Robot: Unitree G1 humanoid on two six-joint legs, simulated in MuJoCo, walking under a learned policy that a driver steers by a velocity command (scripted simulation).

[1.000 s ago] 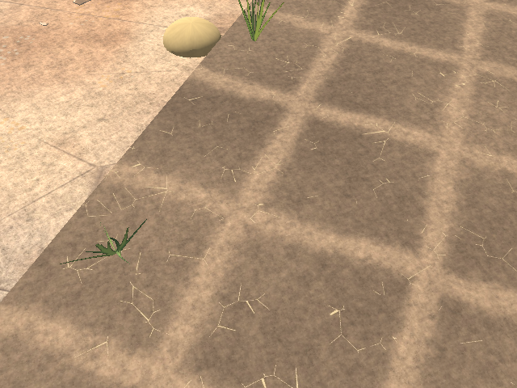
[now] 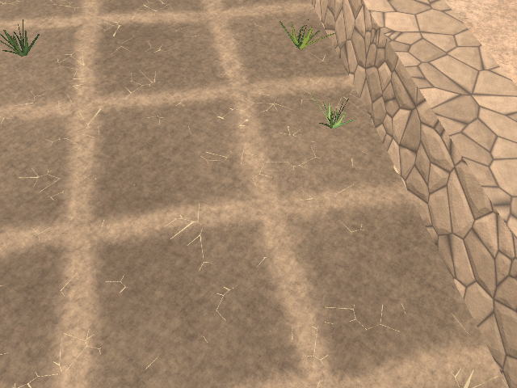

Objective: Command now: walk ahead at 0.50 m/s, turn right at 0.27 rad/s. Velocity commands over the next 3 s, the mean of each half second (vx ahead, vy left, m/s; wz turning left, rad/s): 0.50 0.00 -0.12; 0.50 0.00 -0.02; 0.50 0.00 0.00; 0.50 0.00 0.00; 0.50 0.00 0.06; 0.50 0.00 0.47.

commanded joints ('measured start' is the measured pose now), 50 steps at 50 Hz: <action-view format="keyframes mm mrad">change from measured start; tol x32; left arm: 1 55 41 4 -44 8 6 -12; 13 -290 13 -37 -145 0 -12 -20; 18 187 213 31 -24 45 -39 27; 50 87 4 -5 117 -4 -36 16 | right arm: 1 83 -109 -26 -4 15 -35 9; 50 30 -60 -28 96 15 -2 5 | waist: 1 5 156 -40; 18 112 -181 -300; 50 4 114 -16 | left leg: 1 156 250 -260 -233 210 135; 16 231 213 -41 39 594 82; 20 -422 51 -83 789 -274 28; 40 -315 74 23 142 88 28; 43 68 -12 62 41 42 91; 45 624 449 -621 -67 -117 280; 50 151 261 -276 -241 105 161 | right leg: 1 -151 -46 36 -11 43 16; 14 -47 -74 -144 -536 179 -3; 18 730 -432 394 -726 11 -188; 31 329 -239 25 -1001 391 -147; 43 465 -230 -88 -549 938 -68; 45 -100 14 -159 127 -17 0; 50 -111 -135 -23 57 53 -11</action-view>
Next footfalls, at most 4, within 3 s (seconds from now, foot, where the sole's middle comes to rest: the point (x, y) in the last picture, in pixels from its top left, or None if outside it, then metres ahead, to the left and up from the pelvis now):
0.34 right None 0.31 -0.12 -0.78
0.88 left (238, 335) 0.62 0.06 -0.78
1.42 right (306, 250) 0.90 -0.14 -0.78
1.96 left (248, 172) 1.22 0.04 -0.78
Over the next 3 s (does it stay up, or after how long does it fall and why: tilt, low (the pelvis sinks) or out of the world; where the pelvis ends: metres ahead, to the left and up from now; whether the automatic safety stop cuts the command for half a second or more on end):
stays up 1.59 -0.01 -0.01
